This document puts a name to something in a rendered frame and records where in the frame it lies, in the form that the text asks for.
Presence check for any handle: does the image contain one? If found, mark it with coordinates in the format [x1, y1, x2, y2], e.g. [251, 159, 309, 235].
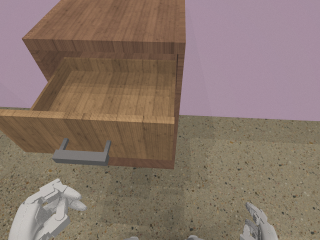
[52, 138, 112, 166]

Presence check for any cabinet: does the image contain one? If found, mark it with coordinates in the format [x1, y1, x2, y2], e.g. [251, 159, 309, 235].
[22, 0, 186, 170]

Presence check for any drawer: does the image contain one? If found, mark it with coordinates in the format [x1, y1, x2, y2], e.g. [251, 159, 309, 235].
[0, 57, 176, 161]

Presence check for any right robot hand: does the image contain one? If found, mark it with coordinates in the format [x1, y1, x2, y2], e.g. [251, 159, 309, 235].
[240, 202, 279, 240]

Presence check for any left robot hand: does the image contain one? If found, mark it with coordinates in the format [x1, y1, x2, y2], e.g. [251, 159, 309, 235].
[8, 178, 88, 240]

